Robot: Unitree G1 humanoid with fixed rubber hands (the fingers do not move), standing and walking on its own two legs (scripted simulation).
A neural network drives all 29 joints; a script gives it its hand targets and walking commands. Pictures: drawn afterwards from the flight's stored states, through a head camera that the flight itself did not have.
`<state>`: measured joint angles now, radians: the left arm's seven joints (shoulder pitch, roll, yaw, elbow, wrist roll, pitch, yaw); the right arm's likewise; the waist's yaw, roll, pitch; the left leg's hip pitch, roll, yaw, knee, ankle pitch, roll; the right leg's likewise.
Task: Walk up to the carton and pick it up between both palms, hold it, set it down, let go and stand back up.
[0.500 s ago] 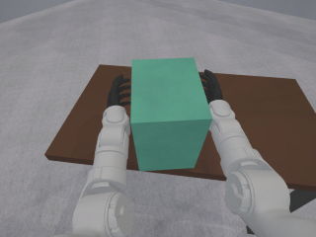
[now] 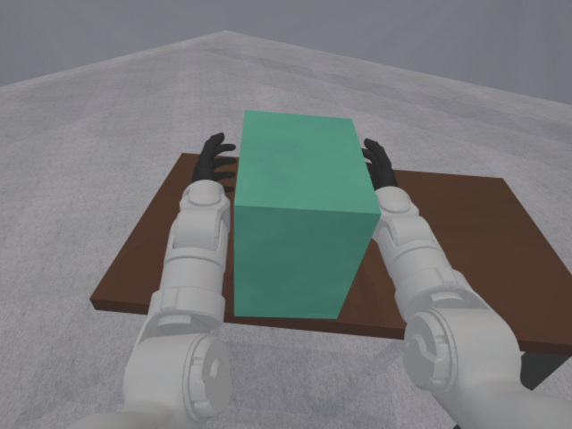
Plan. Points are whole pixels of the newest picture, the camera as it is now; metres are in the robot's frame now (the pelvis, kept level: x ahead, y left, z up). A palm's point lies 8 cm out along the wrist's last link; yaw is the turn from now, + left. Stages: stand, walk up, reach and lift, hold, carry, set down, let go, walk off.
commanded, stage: reach and lift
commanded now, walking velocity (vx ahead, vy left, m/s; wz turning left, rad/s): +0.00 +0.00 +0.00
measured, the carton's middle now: (292, 218) +0.39 +0.03 +0.14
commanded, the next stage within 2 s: hold in 1.62 s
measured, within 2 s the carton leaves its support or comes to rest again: neither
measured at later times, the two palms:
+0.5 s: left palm (195, 174) +0.38 +0.17 +0.22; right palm (377, 176) +0.41 -0.08 +0.21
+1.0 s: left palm (193, 160) +0.38 +0.16 +0.24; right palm (382, 170) +0.40 -0.09 +0.23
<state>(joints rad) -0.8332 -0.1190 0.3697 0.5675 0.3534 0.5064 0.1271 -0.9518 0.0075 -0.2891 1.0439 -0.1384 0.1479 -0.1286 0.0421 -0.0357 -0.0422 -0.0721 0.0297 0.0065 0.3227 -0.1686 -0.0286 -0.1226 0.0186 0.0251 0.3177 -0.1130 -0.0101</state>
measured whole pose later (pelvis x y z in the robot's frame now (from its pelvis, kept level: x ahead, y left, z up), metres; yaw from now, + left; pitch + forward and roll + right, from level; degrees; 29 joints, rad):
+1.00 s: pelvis +0.00 +0.00 +0.00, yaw +1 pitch -8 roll +0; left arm -0.90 -0.06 0.37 0.42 0.38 0.71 0.00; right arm -0.95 0.04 -0.21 0.81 0.00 0.32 -0.21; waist 0.00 -0.04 0.01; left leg 0.00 0.03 -0.01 0.33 -0.18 -0.02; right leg -0.04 0.02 0.01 0.30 -0.12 0.00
